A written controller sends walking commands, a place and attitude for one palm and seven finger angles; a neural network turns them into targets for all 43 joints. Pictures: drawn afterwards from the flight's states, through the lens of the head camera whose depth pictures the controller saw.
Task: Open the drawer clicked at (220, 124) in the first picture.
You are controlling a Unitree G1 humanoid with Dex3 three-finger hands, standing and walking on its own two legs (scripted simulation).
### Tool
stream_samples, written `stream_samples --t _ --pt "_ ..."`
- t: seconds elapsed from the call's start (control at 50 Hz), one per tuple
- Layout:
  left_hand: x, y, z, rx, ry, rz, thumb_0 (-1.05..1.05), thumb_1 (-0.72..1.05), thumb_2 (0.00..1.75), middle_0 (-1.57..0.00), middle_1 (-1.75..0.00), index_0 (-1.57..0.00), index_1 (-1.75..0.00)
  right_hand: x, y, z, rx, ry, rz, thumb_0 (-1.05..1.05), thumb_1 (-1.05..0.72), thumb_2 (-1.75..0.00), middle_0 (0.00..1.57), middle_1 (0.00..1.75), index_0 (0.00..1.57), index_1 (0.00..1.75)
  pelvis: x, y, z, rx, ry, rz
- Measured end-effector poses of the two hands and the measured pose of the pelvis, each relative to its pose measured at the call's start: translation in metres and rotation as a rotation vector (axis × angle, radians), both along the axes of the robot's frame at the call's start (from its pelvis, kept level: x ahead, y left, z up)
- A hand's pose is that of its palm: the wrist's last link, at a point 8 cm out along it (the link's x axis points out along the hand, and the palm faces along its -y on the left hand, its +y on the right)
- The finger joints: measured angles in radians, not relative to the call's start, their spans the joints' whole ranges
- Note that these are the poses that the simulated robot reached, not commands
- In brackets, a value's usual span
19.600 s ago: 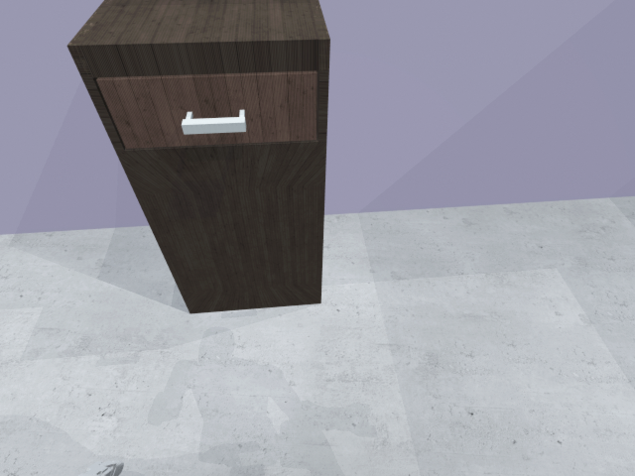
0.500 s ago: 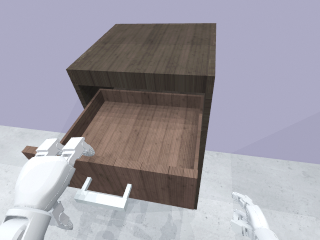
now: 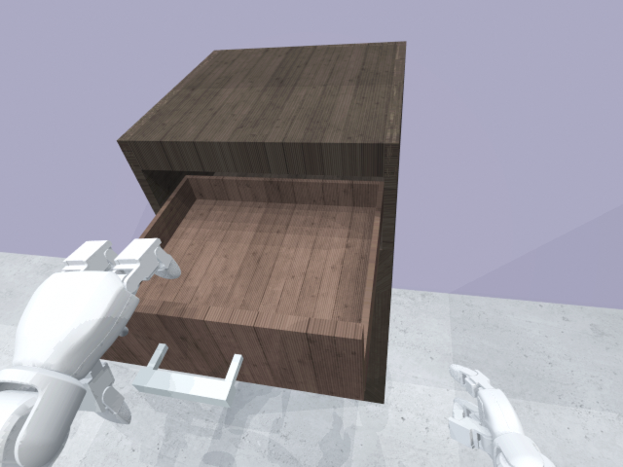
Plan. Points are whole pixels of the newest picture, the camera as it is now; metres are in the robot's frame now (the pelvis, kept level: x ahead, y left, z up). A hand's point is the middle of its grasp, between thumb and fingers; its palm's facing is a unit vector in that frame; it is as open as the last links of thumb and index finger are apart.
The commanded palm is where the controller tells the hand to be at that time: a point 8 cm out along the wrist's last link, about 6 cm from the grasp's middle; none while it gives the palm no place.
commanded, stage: draw the hand back to the body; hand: left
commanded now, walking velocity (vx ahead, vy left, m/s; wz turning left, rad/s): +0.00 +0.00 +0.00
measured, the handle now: (191, 371) +0.22 +0.20 +0.03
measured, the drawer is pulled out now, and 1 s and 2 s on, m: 0.29 0.29 0.29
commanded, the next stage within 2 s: step back with the hand held close in 1.56 s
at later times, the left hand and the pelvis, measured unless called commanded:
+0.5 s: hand (96, 343) +0.17 +0.23 +0.18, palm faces +0.12 -0.02 -0.99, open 13.8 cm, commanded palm +0.13 +0.24 +0.23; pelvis +0.00 -0.01 +0.00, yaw +1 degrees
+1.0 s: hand (94, 294) +0.20 +0.23 +0.22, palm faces +0.41 -0.83 -0.38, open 11.8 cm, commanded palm +0.14 +0.27 +0.22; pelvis +0.02 +0.01 +0.00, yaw +1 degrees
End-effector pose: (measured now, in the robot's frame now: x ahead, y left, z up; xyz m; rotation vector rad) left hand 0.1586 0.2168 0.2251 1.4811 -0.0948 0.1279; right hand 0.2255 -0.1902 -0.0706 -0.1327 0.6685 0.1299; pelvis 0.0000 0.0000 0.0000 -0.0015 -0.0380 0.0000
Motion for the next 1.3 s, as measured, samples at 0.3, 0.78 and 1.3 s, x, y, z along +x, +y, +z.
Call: stream_samples --t 0.3,0.78,1.3 --pt "-0.009 0.002 0.001 0.045 0.024 -0.01 0.0 -0.49 0.3 -0.32 -1.2 -0.32 -1.2 -0.018 -0.035 -0.014 -0.056 0.018 -0.046 0.02 -0.91 -0.9 0.2 0.3 0.2 0.3 0.0 -0.014 -0.002 -0.002 0.008 0.015" --pt "-0.017 0.034 0.0 -0.919 -0.429 -0.121 0.0 -0.36 0.35 -0.31 -1.11 -0.3 -1.11 -0.038 -0.014 0.002 -0.088 -0.108 -0.149 0.02 -0.9 -0.9 0.2 0.3 0.2 0.3 0.007 -0.002 -0.001 -0.01 -0.027 0.018" --pt "0.002 0.068 0.0 -0.914 -0.442 -0.016 0.01 0.49 0.72 -0.24 -0.56 -0.24 -0.56 -0.006 -0.008 0.0 -0.097 -0.073 -0.129 0.02 -0.9 -0.9 0.2 0.3 0.2 0.3 0.027 0.007 0.001 -0.014 0.004 0.024"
